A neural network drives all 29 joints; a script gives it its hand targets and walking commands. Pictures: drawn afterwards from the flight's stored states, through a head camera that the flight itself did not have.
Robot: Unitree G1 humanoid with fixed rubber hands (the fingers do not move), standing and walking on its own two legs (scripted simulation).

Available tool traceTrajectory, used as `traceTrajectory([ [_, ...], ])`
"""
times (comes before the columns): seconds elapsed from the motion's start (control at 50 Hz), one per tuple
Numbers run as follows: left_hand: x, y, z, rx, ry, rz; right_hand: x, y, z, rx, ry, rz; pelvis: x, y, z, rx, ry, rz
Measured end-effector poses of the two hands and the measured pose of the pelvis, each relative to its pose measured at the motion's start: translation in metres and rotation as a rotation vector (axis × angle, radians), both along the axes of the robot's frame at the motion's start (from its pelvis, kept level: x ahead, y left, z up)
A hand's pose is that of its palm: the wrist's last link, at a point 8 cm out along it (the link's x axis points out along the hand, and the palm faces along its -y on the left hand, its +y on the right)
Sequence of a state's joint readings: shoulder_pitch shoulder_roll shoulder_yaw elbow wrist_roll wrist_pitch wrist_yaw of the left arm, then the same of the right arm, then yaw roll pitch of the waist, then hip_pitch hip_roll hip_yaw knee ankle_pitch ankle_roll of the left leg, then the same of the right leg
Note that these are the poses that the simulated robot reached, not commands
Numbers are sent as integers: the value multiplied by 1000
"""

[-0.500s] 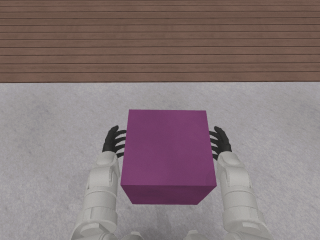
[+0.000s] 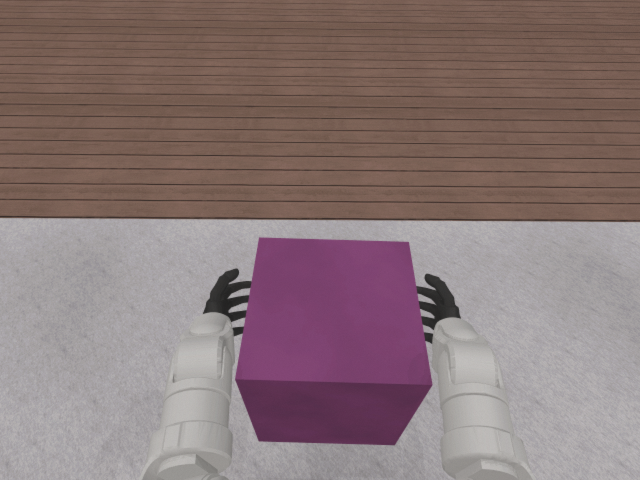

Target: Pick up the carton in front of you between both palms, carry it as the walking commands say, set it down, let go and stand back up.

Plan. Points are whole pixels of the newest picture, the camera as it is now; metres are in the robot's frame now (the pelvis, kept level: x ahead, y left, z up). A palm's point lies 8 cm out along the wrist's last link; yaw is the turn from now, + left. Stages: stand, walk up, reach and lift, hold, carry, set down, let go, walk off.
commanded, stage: reach and lift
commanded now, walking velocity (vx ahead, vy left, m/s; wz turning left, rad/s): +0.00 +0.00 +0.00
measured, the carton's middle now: (330, 346) +0.31 +0.00 -0.05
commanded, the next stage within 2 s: hold in 0.76 s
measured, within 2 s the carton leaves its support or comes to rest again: neither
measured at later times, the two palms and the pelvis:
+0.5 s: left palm (218, 313) +0.31 +0.15 +0.04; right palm (446, 318) +0.31 -0.15 +0.03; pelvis +0.02 +0.00 +0.01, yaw +0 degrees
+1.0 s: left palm (212, 313) +0.30 +0.15 +0.06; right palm (451, 318) +0.30 -0.15 +0.06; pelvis +0.01 +0.00 +0.01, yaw +0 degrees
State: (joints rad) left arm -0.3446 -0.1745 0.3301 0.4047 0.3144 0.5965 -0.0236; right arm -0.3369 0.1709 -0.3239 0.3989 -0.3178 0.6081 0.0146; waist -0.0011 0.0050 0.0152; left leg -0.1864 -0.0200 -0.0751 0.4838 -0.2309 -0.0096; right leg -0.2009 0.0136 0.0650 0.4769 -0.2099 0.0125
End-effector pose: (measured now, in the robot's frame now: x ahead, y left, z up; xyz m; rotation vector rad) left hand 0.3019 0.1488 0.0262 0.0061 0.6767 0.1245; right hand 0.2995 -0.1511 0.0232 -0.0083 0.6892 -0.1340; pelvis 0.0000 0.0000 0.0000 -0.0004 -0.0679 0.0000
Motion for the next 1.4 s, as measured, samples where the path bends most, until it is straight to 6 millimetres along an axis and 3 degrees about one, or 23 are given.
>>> traceTrajectory([
  [0.58,8,-1,13,28,-4,-22,8,0,13,-28,-4,21,20,-1,8,-1,-20,-1],
  [0.78,6,0,18,24,-12,-20,5,0,19,-24,-12,16,18,0,8,0,-36,-3],
  [0.94,-2,0,33,25,-42,-17,-2,1,34,-27,-42,20,16,0,9,0,-58,-6],
  [1.14,-7,0,31,14,-18,-8,-7,1,31,-21,-18,16,9,-1,6,-1,-33,0],
  [1.26,6,8,43,-4,-74,8,10,9,46,-15,-74,15,20,6,0,1,53,32],
  [1.4,34,24,58,-18,-35,19,37,25,61,4,-35,0,57,15,4,-15,118,-9],
])
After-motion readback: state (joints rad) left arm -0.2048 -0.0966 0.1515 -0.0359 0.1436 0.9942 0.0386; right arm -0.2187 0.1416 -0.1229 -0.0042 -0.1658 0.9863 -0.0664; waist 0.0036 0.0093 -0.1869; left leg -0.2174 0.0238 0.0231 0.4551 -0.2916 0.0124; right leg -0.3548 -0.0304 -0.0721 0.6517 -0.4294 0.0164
